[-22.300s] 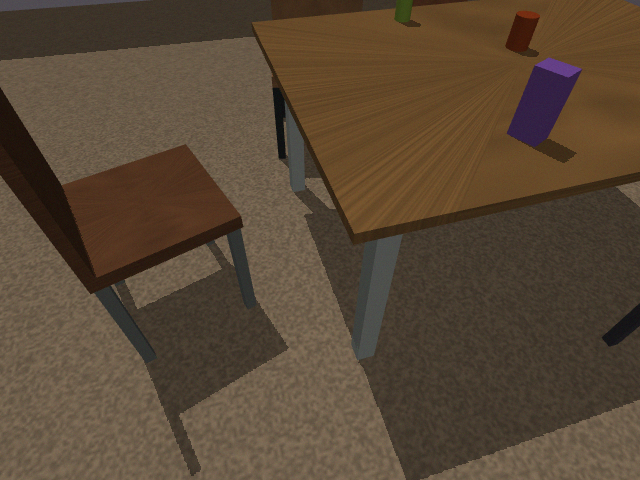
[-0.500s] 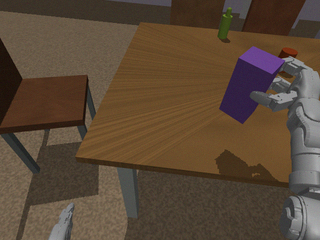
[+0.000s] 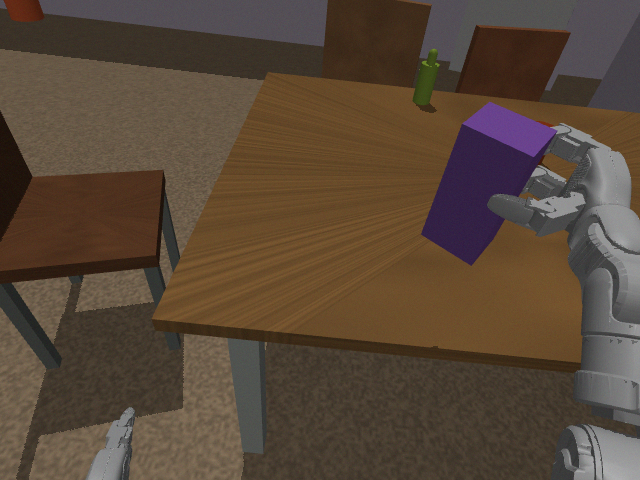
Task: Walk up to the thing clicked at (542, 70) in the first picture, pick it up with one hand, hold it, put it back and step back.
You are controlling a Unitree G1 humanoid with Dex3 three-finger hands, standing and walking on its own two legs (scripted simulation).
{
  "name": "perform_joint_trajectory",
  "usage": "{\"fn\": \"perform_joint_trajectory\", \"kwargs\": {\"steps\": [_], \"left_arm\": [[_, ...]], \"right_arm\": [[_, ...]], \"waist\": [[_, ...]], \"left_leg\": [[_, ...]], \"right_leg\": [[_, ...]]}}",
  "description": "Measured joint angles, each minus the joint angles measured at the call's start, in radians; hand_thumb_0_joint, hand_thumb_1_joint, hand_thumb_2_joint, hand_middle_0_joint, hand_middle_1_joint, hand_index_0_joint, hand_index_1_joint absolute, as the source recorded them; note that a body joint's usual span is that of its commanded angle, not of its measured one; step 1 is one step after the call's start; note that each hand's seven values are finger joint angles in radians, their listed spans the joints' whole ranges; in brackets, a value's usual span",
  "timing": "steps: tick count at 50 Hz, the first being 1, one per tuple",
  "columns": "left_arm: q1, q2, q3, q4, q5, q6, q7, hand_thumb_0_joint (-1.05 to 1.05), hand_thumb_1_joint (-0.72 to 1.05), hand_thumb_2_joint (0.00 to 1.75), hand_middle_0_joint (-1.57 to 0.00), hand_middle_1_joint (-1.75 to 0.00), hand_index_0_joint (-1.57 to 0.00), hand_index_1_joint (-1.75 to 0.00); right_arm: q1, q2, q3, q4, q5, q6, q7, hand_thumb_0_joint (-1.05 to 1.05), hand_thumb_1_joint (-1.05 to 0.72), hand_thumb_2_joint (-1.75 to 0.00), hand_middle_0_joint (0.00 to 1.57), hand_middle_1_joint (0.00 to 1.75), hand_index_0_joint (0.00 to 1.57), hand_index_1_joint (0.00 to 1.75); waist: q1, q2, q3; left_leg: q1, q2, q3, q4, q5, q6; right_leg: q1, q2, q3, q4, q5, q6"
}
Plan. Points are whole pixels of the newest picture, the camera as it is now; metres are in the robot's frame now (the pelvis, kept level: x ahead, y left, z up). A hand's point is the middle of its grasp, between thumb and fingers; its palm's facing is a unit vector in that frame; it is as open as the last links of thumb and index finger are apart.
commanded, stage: lift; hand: right
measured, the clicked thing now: (479, 189) +0.40 -0.15 +0.23
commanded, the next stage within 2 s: hold in 0.40 s
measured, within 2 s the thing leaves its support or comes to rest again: neither
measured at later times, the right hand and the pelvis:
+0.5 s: hand (547, 180) +0.35 -0.19 +0.28, palm faces +0.21 +0.98 +0.00, open 10.1 cm; pelvis -0.01 +0.00 +0.00, yaw -1 degrees
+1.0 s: hand (570, 185) +0.33 -0.20 +0.29, palm faces +0.22 +0.97 -0.01, open 10.1 cm; pelvis +0.00 +0.00 +0.00, yaw -1 degrees
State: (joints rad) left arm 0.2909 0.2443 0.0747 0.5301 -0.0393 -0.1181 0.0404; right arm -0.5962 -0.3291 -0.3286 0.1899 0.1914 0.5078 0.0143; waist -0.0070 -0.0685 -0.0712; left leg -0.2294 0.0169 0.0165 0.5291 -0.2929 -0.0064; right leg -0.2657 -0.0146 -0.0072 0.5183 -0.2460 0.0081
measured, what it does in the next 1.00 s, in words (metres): stands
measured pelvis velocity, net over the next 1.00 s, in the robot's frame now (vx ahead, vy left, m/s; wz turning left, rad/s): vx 0.00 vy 0.00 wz -0.02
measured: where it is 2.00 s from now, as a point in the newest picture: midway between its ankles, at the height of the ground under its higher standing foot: outside the picture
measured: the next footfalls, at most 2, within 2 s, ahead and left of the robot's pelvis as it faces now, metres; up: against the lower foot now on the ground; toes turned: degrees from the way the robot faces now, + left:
none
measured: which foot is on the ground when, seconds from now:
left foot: down 0.00-1.00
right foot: down 0.00-1.00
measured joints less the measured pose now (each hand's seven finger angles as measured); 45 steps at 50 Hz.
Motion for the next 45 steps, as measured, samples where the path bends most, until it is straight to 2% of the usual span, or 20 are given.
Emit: {"fn": "perform_joint_trajectory", "kwargs": {"steps": [17,35,45], "left_arm": [[-0.014,0.003,-0.010,0.039,0.002,-0.035,0.006,-0.02,-0.55,0.06,-0.04,-0.05,-0.03,-0.05],[-0.029,0.016,0.012,0.080,0.002,-0.056,0.010,-0.02,-0.54,0.06,-0.04,-0.05,-0.04,-0.05],[-0.032,0.013,0.010,0.095,0.000,-0.067,0.001,-0.02,-0.54,0.05,-0.04,-0.05,-0.04,-0.05]], "right_arm": [[0.033,0.019,-0.005,-0.125,0.012,0.099,-0.014,-0.04,0.61,-0.92,0.85,1.25,0.90,1.26],[0.053,0.023,-0.015,-0.234,0.025,0.196,-0.028,-0.03,0.61,-0.92,0.86,1.23,0.91,1.24],[0.078,0.019,-0.023,-0.280,0.032,0.239,-0.018,-0.03,0.61,-0.92,0.86,1.23,0.91,1.24]], "waist": [[-0.004,-0.008,0.006],[-0.013,-0.015,-0.005],[-0.017,-0.018,-0.013]], "left_leg": [[0.030,-0.001,0.010,-0.015,0.010,0.005],[0.047,0.007,0.014,-0.021,0.009,-0.001],[0.053,0.006,0.014,-0.022,0.007,-0.001]], "right_leg": [[0.029,-0.001,0.010,-0.021,0.017,0.005],[0.040,0.008,0.014,-0.020,0.014,-0.001],[0.045,0.007,0.013,-0.018,0.010,-0.001]]}}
